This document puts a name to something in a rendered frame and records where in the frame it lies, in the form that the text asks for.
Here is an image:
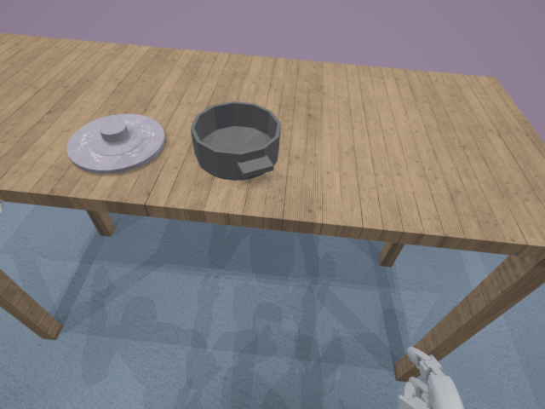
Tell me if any table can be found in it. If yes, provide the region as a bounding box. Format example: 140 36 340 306
0 33 545 382

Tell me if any right robot hand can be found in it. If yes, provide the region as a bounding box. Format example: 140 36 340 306
399 347 464 409

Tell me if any knob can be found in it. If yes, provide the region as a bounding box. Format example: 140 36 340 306
99 120 129 142

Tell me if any pot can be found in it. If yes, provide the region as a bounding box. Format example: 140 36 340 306
191 101 281 181

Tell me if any lid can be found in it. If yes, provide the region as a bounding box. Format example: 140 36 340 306
66 114 165 174

